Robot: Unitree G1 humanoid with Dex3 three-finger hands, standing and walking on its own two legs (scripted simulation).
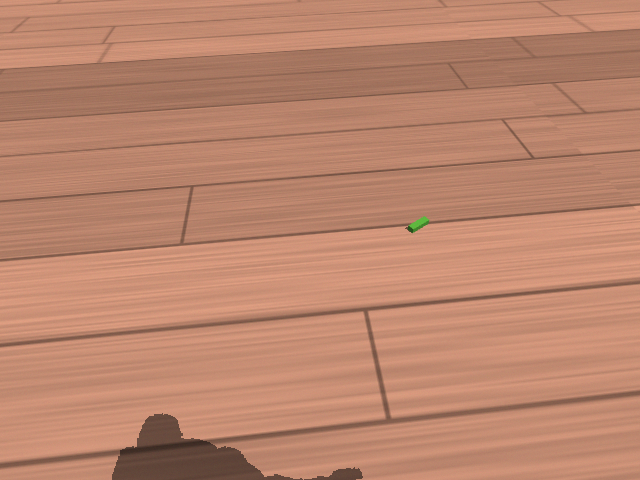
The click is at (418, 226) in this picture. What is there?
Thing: small brick
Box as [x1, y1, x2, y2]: [408, 216, 428, 232]
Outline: 428,219 424,216 408,225 408,229 411,232 413,232 425,225 428,222
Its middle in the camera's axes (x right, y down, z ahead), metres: +0.45 -0.06 +1.73
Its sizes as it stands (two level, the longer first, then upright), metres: 0.100 0.030 0.025
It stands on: the floor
